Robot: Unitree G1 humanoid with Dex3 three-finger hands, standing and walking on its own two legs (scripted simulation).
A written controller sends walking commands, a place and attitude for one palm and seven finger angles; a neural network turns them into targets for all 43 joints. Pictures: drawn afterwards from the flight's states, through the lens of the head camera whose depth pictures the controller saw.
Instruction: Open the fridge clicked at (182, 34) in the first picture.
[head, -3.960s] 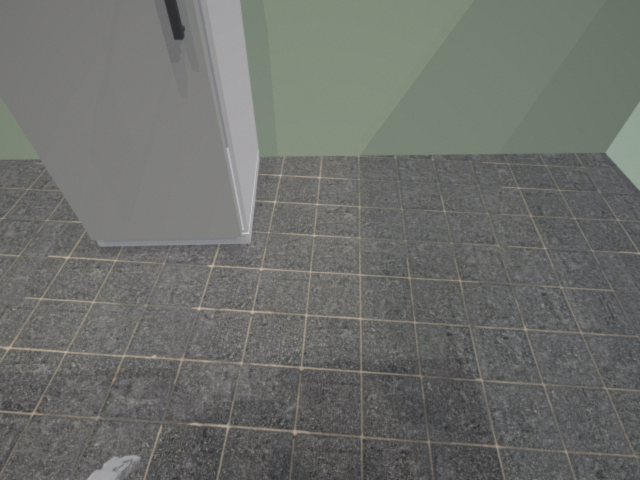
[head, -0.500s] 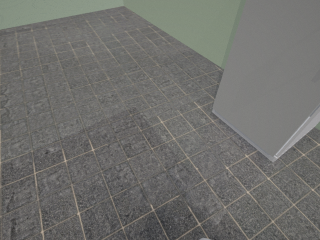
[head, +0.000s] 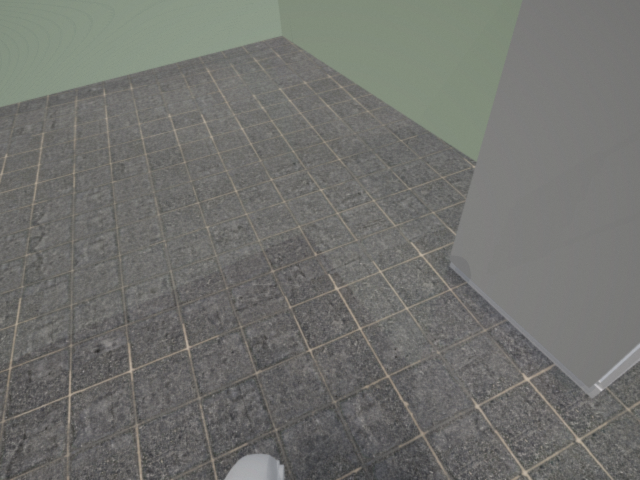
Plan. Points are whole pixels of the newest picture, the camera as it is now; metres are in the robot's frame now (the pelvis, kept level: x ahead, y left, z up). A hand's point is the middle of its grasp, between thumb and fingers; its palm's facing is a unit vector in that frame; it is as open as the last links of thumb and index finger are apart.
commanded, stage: walk to a spot facing it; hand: right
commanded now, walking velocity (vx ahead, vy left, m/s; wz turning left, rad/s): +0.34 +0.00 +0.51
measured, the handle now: out of the picture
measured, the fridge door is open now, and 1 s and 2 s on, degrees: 0 0 0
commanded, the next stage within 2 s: turn to face it in 0.38 s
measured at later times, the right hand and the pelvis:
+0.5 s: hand (375, 358) +0.37 -0.07 -0.19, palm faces -0.24 +0.96 -0.17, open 7.4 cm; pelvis +0.20 +0.07 -0.03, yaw +14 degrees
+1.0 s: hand (410, 361) +0.37 -0.13 -0.21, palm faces +0.00 +0.98 -0.18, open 7.4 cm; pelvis +0.33 +0.05 -0.02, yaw +3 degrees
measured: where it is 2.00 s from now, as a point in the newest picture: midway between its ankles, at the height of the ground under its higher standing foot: outside the picture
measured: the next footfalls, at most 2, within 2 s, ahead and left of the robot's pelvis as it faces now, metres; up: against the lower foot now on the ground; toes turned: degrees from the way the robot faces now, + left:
left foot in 0.42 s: +0.29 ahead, +0.16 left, +0.00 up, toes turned +21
right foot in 0.88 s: +0.43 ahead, -0.02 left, +0.00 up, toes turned -4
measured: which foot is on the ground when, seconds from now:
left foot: up 0.00-0.40, down 0.42-0.90, up 0.92-1.00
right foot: down 0.00-0.42, up 0.44-0.86, down 0.88-1.00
